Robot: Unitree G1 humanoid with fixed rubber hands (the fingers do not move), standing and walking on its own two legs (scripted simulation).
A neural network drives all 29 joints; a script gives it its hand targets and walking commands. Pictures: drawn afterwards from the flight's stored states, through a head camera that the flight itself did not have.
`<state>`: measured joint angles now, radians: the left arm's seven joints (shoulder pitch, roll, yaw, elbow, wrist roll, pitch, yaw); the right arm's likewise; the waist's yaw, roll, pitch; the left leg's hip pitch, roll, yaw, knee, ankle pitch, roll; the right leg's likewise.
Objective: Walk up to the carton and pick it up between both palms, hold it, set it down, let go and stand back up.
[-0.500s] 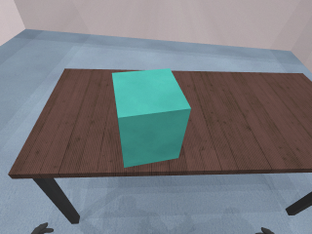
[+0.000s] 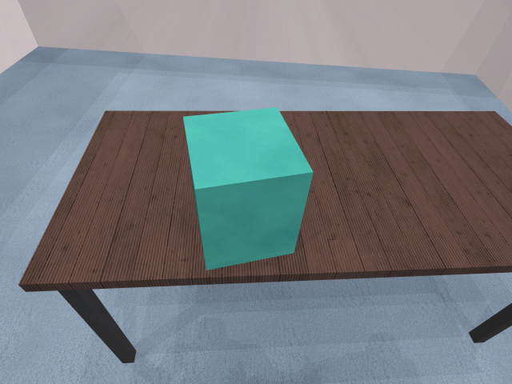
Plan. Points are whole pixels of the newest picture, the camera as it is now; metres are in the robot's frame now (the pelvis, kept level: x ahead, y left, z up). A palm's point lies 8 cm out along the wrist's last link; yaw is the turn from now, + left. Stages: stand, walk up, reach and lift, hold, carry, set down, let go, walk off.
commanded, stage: stand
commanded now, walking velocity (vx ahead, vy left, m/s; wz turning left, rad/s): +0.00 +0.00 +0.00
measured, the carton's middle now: (241, 188) +0.51 +0.02 +0.00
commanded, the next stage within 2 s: none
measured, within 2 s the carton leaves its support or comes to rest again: neither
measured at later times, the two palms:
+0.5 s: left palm out of the picture +0.09 +0.32 -0.11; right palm out of the picture +0.08 -0.31 -0.10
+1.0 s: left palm out of the picture +0.09 +0.32 -0.11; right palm out of the picture +0.08 -0.31 -0.10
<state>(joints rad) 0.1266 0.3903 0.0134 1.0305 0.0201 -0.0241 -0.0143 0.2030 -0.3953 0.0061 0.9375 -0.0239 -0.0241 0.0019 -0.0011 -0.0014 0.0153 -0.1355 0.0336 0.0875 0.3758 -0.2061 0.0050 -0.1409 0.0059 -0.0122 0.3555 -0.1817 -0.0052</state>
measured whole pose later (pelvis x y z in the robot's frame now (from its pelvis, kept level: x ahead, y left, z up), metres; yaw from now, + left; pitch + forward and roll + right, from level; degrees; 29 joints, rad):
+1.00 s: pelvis +0.00 +0.01 +0.00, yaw +0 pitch -2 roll +0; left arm 0.11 0.39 0.00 1.09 0.02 -0.02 0.00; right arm 0.15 -0.39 0.00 1.02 -0.02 -0.02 0.00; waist -0.01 0.00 0.03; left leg -0.10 0.02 0.09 0.32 -0.18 0.01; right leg -0.11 0.00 0.00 0.30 -0.16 0.00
